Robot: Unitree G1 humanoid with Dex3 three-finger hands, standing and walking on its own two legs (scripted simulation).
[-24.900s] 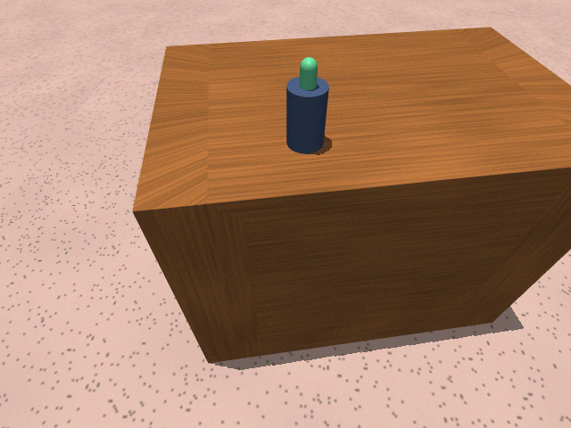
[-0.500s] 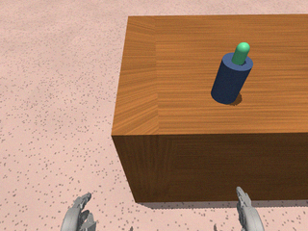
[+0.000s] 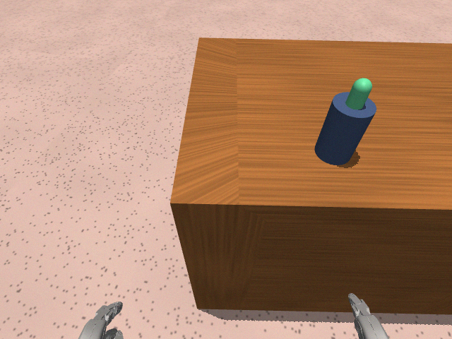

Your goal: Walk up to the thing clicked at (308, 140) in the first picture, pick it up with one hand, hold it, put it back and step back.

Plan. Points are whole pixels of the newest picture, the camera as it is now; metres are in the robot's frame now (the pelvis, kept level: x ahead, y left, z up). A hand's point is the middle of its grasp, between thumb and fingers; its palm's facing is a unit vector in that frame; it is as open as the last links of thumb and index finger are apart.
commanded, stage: home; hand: right
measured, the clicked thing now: (346, 120) +0.49 -0.22 +0.12
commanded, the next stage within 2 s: stand in 1.54 s
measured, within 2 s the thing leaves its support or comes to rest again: neither
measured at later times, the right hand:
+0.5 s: hand out of the picture +0.05 -0.27 -0.14, palm faces -0.09 +0.93 -0.36, open 17.6 cm
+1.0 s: hand out of the picture +0.04 -0.27 -0.14, palm faces -0.08 +0.93 -0.36, open 17.5 cm
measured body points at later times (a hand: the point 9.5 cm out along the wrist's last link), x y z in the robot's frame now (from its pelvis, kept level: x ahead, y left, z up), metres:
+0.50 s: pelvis -0.02 -0.01 +0.01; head -0.02 -0.01 +0.46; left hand +0.04 +0.29 -0.12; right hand +0.05 -0.31 -0.11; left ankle -0.02 +0.12 -0.73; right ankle +0.00 -0.13 -0.73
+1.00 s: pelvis -0.02 -0.01 +0.01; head -0.02 -0.01 +0.46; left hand +0.03 +0.29 -0.12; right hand +0.05 -0.31 -0.12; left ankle -0.02 +0.12 -0.73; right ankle +0.00 -0.13 -0.73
